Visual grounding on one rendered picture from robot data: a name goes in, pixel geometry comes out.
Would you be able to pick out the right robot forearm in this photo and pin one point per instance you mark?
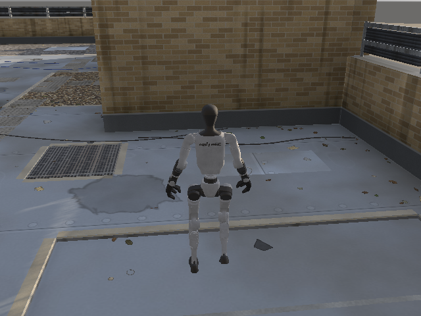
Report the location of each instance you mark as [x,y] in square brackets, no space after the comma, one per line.
[243,172]

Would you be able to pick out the robot left foot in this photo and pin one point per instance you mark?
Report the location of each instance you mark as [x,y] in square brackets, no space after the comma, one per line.
[194,267]

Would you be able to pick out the left robot hand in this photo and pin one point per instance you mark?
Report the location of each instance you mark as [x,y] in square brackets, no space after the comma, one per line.
[173,189]

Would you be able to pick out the robot left thigh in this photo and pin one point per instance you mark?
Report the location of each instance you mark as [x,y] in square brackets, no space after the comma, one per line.
[193,198]

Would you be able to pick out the robot right upper arm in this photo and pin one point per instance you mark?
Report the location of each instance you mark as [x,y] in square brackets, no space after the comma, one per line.
[234,148]

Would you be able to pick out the left robot forearm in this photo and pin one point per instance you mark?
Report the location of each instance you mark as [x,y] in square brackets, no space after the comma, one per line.
[175,175]

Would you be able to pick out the right robot hand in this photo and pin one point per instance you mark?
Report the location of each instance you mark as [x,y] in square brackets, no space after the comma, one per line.
[242,183]

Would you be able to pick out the robot left upper arm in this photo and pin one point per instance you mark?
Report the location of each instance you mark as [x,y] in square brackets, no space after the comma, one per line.
[185,149]

